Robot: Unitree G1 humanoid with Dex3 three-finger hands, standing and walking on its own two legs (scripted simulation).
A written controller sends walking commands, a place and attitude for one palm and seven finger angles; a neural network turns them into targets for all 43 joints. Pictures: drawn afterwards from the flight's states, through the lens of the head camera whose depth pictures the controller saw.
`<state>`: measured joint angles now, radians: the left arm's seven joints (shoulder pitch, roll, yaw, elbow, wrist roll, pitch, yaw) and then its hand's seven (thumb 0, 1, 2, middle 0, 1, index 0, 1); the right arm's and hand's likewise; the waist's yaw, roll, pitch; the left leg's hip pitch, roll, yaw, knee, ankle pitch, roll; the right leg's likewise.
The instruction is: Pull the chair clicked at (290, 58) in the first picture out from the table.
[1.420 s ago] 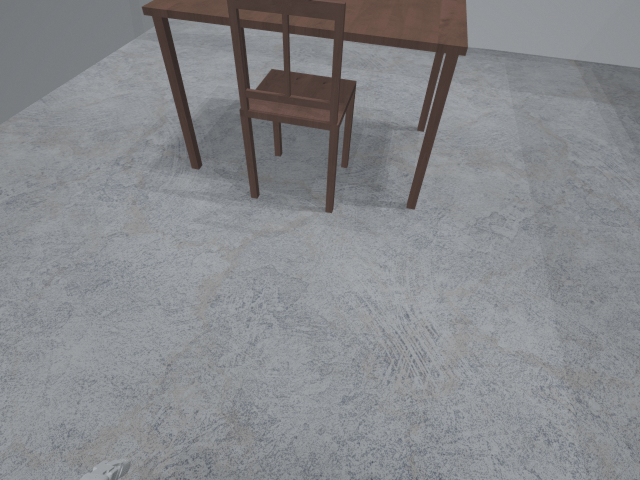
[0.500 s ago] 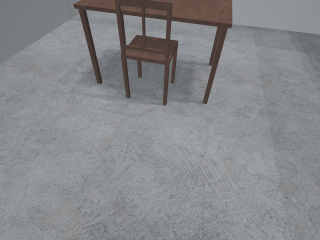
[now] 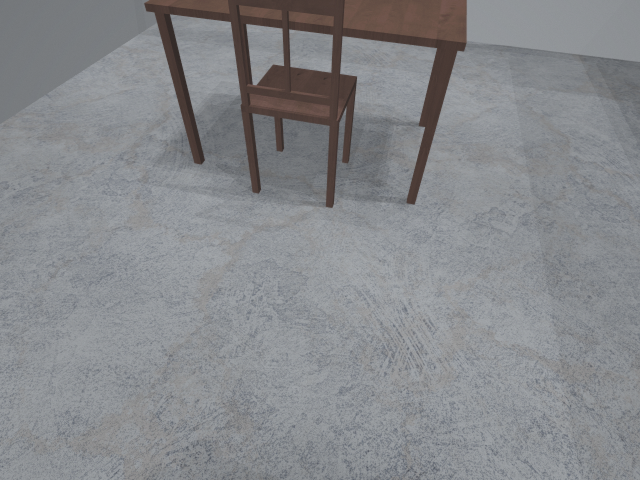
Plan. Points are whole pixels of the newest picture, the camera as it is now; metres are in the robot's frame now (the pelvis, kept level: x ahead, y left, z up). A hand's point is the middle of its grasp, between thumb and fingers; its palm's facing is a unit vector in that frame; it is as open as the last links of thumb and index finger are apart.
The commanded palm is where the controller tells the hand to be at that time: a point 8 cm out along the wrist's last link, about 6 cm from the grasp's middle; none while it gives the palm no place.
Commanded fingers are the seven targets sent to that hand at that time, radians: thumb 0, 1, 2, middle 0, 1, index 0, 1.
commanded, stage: look at it before walking up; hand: left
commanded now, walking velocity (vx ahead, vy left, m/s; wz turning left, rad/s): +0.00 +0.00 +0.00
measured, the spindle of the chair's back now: (286, 53) +1.44 +0.20 -0.09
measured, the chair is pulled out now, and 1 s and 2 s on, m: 0.00 0.00 0.00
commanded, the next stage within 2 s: walk to a spot facing it in 0.02 s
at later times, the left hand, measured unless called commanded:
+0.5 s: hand out of the picture +0.02 +0.23 -0.20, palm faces +0.12 -0.98 -0.16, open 7.4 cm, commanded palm none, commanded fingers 0.00 0.90 0.90 -0.20 -0.30 -0.20 -0.30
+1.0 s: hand (201, 336) +0.39 +0.24 -0.19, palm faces +0.17 -0.97 -0.16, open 7.4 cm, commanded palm none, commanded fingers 0.00 0.90 0.90 -0.20 -0.30 -0.20 -0.30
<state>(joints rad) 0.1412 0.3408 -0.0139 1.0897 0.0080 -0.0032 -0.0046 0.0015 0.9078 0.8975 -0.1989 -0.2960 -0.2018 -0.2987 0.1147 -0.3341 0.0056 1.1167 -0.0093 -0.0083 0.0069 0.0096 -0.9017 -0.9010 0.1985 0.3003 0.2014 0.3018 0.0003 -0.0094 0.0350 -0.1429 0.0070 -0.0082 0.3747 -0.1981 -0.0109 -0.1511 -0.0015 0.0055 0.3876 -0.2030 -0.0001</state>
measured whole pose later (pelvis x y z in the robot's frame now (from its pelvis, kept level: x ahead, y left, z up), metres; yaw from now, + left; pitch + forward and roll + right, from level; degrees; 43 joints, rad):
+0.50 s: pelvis +0.07 +0.05 -0.02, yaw +6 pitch -1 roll -1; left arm 0.35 0.24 0.02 1.10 0.02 0.01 -0.01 0.00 0.91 0.90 -0.20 -0.30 -0.20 -0.30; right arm 0.34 -0.19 -0.02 1.09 -0.02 -0.03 0.02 0.01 -0.90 -0.90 0.20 0.30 0.20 0.30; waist -0.01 -0.06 0.00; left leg -0.26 0.01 0.10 0.62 -0.34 0.05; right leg -0.21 -0.08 -0.06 0.77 -0.48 0.01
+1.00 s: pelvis +0.29 +0.06 -0.04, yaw +12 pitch -2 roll +0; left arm 0.10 0.15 0.04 0.98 0.02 -0.07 -0.02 0.00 0.91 0.90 -0.19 -0.30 -0.20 -0.30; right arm 0.50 -0.10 -0.03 1.20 -0.01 -0.06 -0.02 0.01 -0.90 -0.90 0.20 0.30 0.20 0.30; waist -0.05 0.01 0.08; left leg 0.00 -0.01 0.00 0.82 -0.51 0.04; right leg -0.45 -0.02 -0.16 0.67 -0.19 -0.08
